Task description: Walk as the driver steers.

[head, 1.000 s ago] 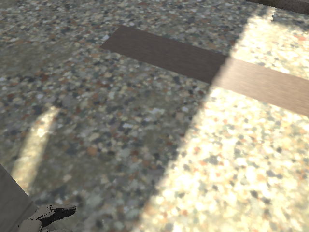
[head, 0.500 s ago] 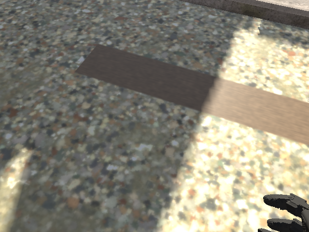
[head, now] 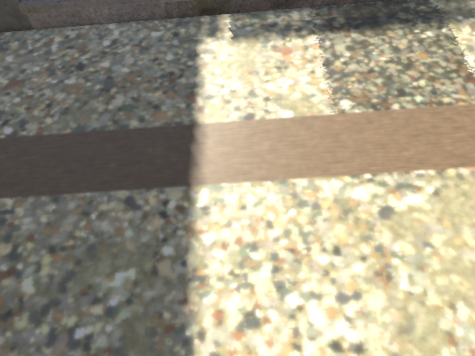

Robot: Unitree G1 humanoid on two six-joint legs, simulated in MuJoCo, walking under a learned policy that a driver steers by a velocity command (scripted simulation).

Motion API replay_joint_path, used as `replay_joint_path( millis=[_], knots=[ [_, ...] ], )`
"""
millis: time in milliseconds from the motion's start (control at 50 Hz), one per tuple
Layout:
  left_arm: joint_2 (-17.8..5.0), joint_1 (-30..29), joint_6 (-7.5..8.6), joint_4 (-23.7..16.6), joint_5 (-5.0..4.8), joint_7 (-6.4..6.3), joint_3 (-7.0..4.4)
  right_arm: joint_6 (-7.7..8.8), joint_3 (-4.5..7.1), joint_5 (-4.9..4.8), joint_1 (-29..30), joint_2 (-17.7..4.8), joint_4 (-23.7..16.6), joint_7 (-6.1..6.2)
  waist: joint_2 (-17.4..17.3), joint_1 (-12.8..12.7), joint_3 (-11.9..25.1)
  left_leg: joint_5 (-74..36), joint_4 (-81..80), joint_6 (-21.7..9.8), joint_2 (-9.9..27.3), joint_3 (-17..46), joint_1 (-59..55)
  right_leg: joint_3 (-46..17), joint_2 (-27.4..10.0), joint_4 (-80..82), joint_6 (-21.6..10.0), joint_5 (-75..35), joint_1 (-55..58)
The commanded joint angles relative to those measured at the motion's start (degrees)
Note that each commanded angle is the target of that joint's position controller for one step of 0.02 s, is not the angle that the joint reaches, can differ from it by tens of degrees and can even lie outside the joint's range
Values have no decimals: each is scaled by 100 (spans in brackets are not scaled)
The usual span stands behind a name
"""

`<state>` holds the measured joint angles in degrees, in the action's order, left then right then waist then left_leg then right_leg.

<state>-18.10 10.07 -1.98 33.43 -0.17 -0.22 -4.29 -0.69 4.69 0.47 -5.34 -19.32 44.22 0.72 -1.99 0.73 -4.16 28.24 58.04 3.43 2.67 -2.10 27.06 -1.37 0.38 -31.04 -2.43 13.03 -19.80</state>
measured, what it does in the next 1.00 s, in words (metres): steps on the spot: left foot, then right foot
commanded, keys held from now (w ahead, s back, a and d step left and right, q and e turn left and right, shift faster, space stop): e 0.40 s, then no key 0.34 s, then q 0.26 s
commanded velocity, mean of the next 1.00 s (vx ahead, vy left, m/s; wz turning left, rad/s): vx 0.01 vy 0.00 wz -0.31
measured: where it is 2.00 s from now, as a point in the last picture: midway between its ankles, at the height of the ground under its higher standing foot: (259, 349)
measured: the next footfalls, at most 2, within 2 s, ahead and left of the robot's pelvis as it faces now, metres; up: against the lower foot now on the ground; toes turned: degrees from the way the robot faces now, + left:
left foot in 0.36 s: +0.09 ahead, +0.12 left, +0.00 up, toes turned -17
right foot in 0.72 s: +0.00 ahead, -0.13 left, +0.00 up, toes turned -17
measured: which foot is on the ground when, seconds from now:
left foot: up 0.00-0.34, down 0.36-0.90, up 0.92-1.00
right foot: down 0.00-0.36, up 0.38-0.70, down 0.72-1.00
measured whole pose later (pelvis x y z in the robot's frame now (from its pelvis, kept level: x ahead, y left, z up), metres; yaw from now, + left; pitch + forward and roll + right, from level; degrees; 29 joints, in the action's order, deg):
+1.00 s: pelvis +0.00 -0.02 +0.00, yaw -15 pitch +0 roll +0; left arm -12.5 8.3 -0.5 37.5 1.2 -1.9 -1.9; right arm -1.8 3.8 -0.8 -13.3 -17.8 44.7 1.5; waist -1.4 1.8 -2.0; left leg 28.9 50.1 4.0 2.1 1.3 22.0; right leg 2.9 0.6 -31.7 -2.1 18.5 -13.1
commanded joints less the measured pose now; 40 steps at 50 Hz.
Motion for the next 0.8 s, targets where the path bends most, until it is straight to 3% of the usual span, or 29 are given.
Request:
replay_joint_path(
  millis=[20,60,140,240,300,340,360,380,400,420,440,460,480,540,600,660,700,720,740,760,780,800],
  knots=[
    [-991,-89,132,-371,-80,-92,-280,63,167,37,36,-580,-351,92,796,-9,1002,-385,771,25,11,508,1020,-1654,-1351,1053,-1086,-2602,1434],
    [-899,-160,116,-408,-12,-121,-234,70,161,-5,-63,-514,-341,69,846,71,1129,-672,648,74,-111,497,717,-1576,-1196,1072,-1113,-2628,1323],
    [-974,-60,92,-359,-33,-167,-274,76,99,-28,122,-342,-407,60,930,-58,1041,-791,-522,155,-234,591,514,-1806,-1092,1057,-1135,-2064,1377],
    [-988,-176,37,-389,-35,-117,-292,111,107,-63,93,-368,-427,-5,1084,-139,961,-684,-1493,112,-395,655,-170,-2272,-983,941,-1143,-1754,1033],
    [-969,-241,-5,-392,-100,-75,-289,165,129,-90,-22,-368,-460,-77,1096,-91,1013,-710,-2158,30,-484,683,-554,-2681,-894,726,-1054,-2026,1124],
    [-879,-420,-43,-430,-166,-124,-257,198,156,-48,-334,-348,-371,-146,1033,148,1045,-1515,-3264,-94,-498,566,-1219,-2650,-636,441,-806,-1907,949],
    [-779,-382,-57,-450,-204,-150,-228,212,214,14,-574,-525,-312,-141,877,188,1108,-2214,-3695,-262,-120,766,-1808,-2435,-367,133,-517,-1270,574],
    [-416,14,-43,-448,-80,-135,-144,171,314,64,-537,-965,-384,-62,-467,-136,1154,-3101,-3911,-746,1181,1915,-2406,-1507,375,-1148,-103,895,-230],
    [-750,-19,16,-577,-75,-146,-251,157,348,218,-422,-1135,-370,-41,-1543,-161,741,-3748,-4124,-1775,2061,3142,-1945,-854,855,-2205,188,2537,-1234],
    [-1109,86,43,-430,-22,-162,-366,189,257,188,-191,-787,-539,2,-911,-130,643,-3699,-4114,-1981,2121,2926,-1824,-990,464,-3226,357,2306,-1292],
    [-1063,135,45,-291,-33,-136,-388,164,176,134,0,-494,-613,39,-632,-203,570,-3601,-3984,-1785,1747,2344,-1791,-884,402,-3646,469,2000,-1335],
    [-876,207,8,-156,-45,-157,-359,127,148,64,107,-416,-653,64,-471,-224,527,-3402,-3915,-1574,1408,1924,-1863,-835,376,-3847,579,1775,-1385],
    [-742,160,-16,-147,-43,-157,-316,104,124,-2,99,-382,-657,87,-496,-154,470,-3623,-3870,-1562,1314,1736,-1953,-832,379,-4008,668,1589,-1493],
    [-392,-146,1,-236,-134,-117,-171,14,94,13,-143,-352,-607,116,-652,21,532,-3906,-3872,-1601,983,1145,-2171,-514,348,-3351,788,1359,-1287],
    [-138,-338,53,-328,-52,-72,-25,-105,123,-31,-195,-460,-570,74,-869,113,730,-4041,-3776,-1585,955,917,-2193,-151,23,-1830,776,1399,-469],
    [-212,-212,83,-216,-85,-18,-50,-182,156,-121,-397,-603,-498,55,-962,156,763,-3932,-3642,-1592,1039,1047,-2146,129,33,-495,673,935,167],
    [-186,87,82,-3,-19,2,-57,-129,74,-182,-454,-438,-435,58,-640,-59,691,-3493,-3366,-1278,880,950,-1788,181,122,1072,407,-355,985],
    [-380,93,64,-34,5,-23,-64,-30,30,-104,-757,-327,-350,35,-313,13,822,-3003,-3215,-882,749,848,-1394,-282,-190,1187,227,-1085,1613],
    [-854,170,38,-117,71,-88,-135,88,-83,169,-932,-43,-444,-24,940,226,1203,-1587,-2512,-424,298,373,-873,-1375,-1216,822,-141,-2946,2221],
    [-380,-238,76,-12,181,-31,18,124,-173,160,-881,163,-431,-27,1553,355,1194,-755,-3078,-155,177,275,-1248,-1361,-1410,829,-679,-2134,1255],
    [19,-456,131,-94,200,22,106,124,-144,147,-652,-87,-356,-24,1055,204,935,-1278,-3171,-7,166,228,-1472,-996,-942,849,-525,-1095,1096],
    [-15,-341,170,31,238,35,93,120,-132,112,-435,-171,-357,-35,988,65,810,-1639,-3147,17,93,192,-1314,-766,-643,817,-260,-526,1166]
  ],
)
